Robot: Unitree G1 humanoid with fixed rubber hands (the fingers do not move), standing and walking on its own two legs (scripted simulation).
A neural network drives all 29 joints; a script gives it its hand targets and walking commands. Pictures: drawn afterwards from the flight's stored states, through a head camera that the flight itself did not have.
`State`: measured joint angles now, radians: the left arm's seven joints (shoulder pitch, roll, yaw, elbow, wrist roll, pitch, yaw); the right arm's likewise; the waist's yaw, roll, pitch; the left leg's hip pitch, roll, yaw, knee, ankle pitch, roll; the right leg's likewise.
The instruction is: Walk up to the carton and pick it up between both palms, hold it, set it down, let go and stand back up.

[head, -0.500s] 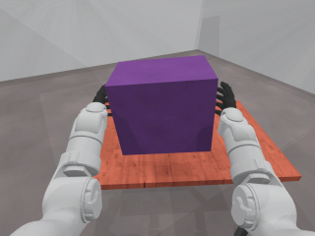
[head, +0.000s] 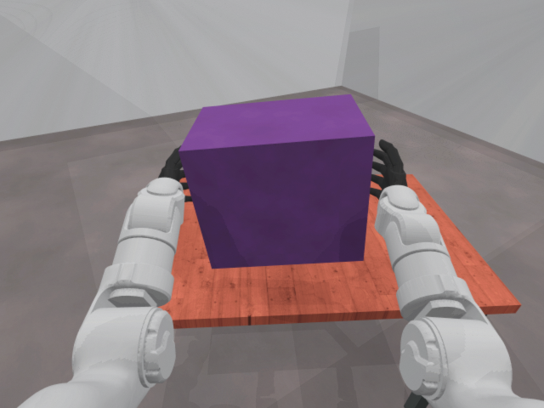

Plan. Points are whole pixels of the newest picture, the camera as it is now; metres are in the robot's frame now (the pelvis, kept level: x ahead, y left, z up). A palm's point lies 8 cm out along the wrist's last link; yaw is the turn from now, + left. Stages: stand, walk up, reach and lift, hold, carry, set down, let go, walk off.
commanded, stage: hold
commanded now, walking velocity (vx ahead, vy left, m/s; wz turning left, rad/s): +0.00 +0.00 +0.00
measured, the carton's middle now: (281, 181) +0.43 +0.01 +0.19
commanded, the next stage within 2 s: set down in 0.80 s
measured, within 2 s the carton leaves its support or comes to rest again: neither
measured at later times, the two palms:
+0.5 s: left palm (169, 189) +0.37 +0.18 +0.20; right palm (391, 190) +0.37 -0.16 +0.21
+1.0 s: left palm (166, 188) +0.37 +0.18 +0.20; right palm (389, 185) +0.38 -0.15 +0.22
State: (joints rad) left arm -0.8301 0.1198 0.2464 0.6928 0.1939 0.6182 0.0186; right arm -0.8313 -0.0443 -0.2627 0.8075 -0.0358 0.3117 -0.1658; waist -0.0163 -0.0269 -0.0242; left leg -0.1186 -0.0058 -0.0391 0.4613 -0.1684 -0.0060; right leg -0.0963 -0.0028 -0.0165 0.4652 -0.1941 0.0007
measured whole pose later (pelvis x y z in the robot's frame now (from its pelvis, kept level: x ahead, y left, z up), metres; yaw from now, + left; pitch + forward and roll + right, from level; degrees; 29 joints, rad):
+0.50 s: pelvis +0.00 +0.00 +0.00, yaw +0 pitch -10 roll +0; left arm -0.83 0.12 0.25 0.69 0.20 0.62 0.02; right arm -0.83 -0.04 -0.26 0.81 -0.04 0.31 -0.16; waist -0.02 -0.03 -0.02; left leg -0.11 -0.01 -0.04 0.46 -0.17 -0.01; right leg -0.09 0.00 -0.02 0.46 -0.19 0.00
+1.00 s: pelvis +0.00 +0.00 +0.00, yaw +0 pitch -10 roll +0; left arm -0.82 0.13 0.25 0.68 0.20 0.59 0.02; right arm -0.83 -0.04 -0.22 0.80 -0.02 0.27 -0.18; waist -0.02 -0.03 -0.02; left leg -0.11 -0.01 -0.04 0.46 -0.17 -0.01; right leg -0.09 0.00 -0.02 0.46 -0.20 0.00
